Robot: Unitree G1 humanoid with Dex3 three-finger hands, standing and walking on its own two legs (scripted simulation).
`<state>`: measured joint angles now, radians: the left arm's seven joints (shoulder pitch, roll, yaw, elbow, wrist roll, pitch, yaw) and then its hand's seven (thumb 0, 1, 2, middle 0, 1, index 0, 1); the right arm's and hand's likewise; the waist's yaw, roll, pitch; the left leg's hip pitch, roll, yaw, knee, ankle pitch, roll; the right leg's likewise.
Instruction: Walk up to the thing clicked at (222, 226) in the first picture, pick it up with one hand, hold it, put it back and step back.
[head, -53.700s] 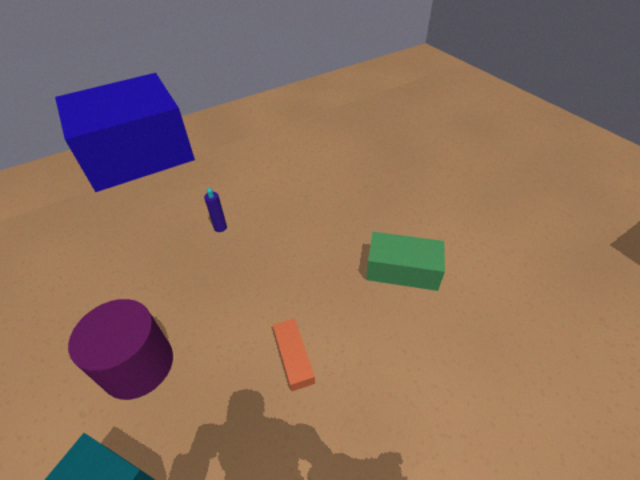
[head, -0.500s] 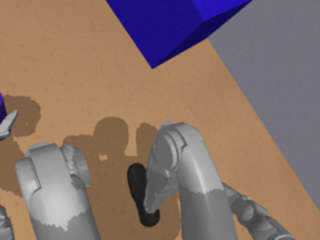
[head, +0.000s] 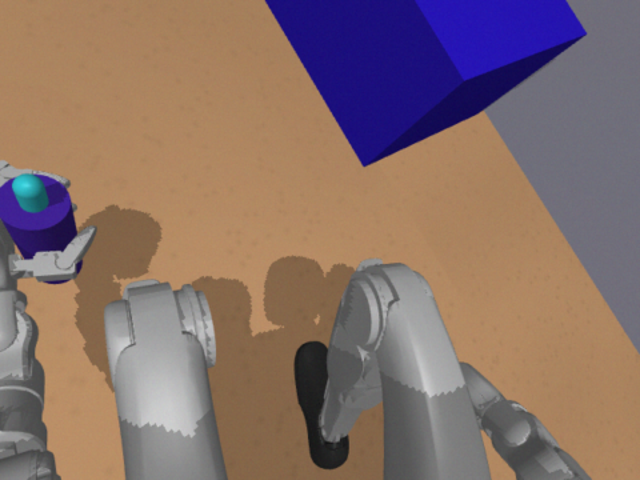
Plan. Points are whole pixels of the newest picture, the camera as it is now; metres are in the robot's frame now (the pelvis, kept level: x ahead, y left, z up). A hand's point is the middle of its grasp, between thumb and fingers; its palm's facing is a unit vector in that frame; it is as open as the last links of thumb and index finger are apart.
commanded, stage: settle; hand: left
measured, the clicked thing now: (45, 231) +0.39 +0.28 -0.13
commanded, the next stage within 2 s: lift in 1.14 s
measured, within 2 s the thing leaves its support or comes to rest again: neither
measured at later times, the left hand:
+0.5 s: hand (31, 205) +0.39 +0.27 -0.03, palm faces +0.23 -0.97 -0.06, open 8.3 cm
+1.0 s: hand (33, 169) +0.40 +0.27 +0.02, palm faces +0.24 -0.97 -0.04, open 8.3 cm
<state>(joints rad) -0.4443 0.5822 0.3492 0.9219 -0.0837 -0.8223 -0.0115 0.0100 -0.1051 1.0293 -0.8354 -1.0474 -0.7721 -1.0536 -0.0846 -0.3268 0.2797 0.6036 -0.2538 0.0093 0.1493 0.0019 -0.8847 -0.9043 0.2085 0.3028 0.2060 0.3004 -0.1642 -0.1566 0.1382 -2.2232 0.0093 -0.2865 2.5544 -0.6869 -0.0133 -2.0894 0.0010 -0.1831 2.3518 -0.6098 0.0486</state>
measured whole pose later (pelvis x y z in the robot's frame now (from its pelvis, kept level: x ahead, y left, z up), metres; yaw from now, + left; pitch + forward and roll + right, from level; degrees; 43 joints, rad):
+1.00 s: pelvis +0.02 -0.02 +0.06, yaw +8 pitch +32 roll -4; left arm -0.47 0.36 0.40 0.76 -0.16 -0.57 -0.24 0.01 -0.12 1.05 -0.86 -1.02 -0.80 -1.02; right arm 0.06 -0.29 0.01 0.70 -0.07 -0.02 0.05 0.01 -0.89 -0.90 0.20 0.30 0.20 0.30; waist -0.10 -0.01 -0.11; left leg -2.15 0.02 -0.11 2.29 -0.71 -0.03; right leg -2.11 -0.04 -0.05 2.23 -0.68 0.01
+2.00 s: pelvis +0.03 -0.01 +0.19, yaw +9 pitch +31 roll -4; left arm -0.22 0.30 0.26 0.36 -0.21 -0.35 -0.17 0.01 -0.12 1.05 -0.86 -1.01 -0.80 -1.02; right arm 0.11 -0.25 -0.02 0.65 0.02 -0.07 -0.02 0.01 -0.90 -0.90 0.21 0.30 0.20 0.30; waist -0.05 0.02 -0.17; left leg -1.76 0.04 -0.07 1.89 -0.67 -0.02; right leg -1.73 -0.04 -0.04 1.84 -0.65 0.01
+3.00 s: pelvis +0.08 +0.00 +0.39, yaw +11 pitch +12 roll -2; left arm -0.09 0.24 0.14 0.40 -0.19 -0.30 -0.10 0.01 -0.12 1.05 -0.86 -1.02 -0.79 -1.03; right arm 0.23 -0.21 0.02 0.68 0.01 -0.09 -0.07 0.01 -0.90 -0.90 0.21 0.30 0.20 0.30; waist -0.04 0.01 -0.07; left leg -0.81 0.04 -0.02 1.08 -0.48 -0.02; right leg -0.78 -0.03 -0.05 1.03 -0.46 0.02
